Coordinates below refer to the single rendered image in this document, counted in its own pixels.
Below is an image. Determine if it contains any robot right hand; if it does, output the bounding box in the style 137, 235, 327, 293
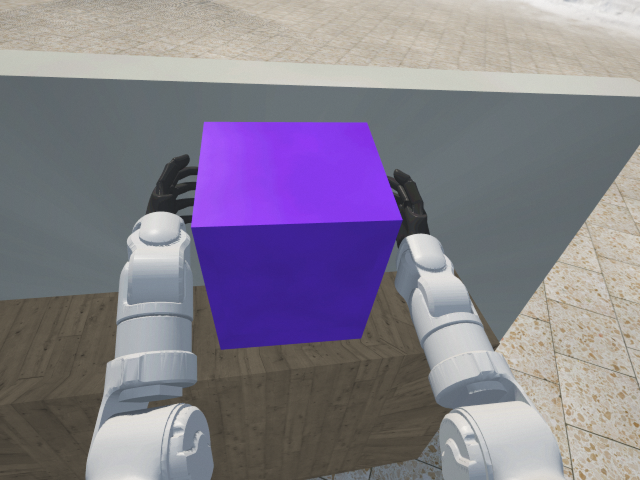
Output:
387, 169, 430, 249

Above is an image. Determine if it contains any robot right forearm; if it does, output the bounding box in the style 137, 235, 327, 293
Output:
395, 234, 564, 475

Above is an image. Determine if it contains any robot left hand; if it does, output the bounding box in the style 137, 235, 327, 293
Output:
146, 154, 198, 224

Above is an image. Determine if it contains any carton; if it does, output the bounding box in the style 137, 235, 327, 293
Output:
191, 122, 403, 350

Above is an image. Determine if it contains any pedestal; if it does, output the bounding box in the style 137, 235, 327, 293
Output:
0, 269, 500, 480

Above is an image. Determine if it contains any right robot upper arm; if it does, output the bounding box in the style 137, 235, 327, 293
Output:
439, 401, 566, 480

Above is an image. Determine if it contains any left robot upper arm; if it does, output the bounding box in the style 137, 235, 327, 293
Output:
87, 403, 214, 480

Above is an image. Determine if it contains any robot left forearm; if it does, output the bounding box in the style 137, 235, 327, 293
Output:
86, 212, 197, 480

